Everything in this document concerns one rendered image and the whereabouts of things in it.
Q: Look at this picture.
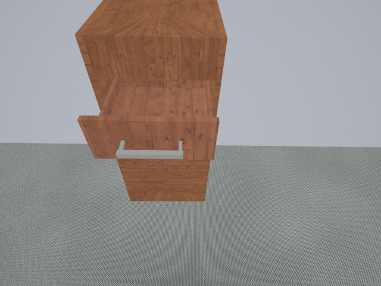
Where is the drawer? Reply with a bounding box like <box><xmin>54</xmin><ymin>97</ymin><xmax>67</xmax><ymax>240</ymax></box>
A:
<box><xmin>77</xmin><ymin>79</ymin><xmax>220</xmax><ymax>160</ymax></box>

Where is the cabinet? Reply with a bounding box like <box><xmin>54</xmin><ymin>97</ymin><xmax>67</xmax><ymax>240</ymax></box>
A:
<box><xmin>75</xmin><ymin>0</ymin><xmax>227</xmax><ymax>201</ymax></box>

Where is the handle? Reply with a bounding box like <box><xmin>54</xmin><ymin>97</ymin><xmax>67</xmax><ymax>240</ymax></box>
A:
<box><xmin>116</xmin><ymin>140</ymin><xmax>183</xmax><ymax>159</ymax></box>

